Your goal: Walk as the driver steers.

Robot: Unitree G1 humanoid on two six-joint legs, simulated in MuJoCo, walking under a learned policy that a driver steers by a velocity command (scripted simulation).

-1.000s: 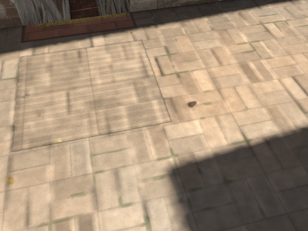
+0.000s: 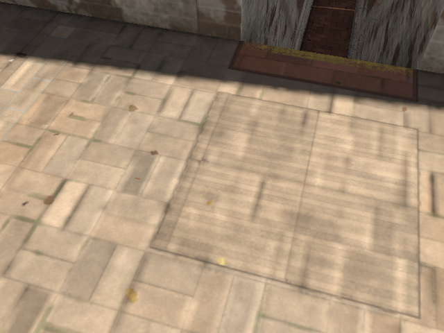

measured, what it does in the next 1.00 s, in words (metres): walks ahead, turning right: left foot, then right foot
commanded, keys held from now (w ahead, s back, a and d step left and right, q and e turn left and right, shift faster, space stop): w+e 0.24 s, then e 0.76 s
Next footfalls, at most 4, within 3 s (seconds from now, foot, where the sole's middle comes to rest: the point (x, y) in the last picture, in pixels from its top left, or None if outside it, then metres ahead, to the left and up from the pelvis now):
0.30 left None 0.32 0.14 -0.77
0.76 right None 0.32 -0.12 -0.77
1.20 left None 0.41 0.10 -0.77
1.78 left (193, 311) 0.53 0.12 -0.77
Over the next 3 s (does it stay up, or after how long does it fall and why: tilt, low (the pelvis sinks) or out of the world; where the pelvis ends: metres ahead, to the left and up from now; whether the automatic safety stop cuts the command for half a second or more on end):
stays up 1.04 -0.08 0.00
